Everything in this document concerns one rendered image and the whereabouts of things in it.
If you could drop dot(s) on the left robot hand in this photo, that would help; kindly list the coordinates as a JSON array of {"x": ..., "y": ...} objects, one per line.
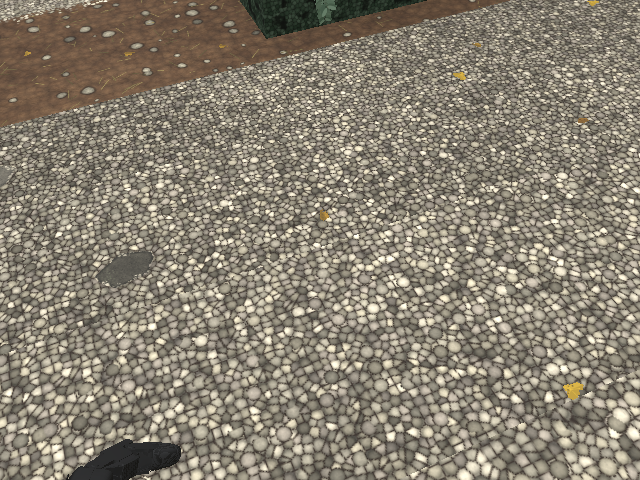
[{"x": 126, "y": 459}]

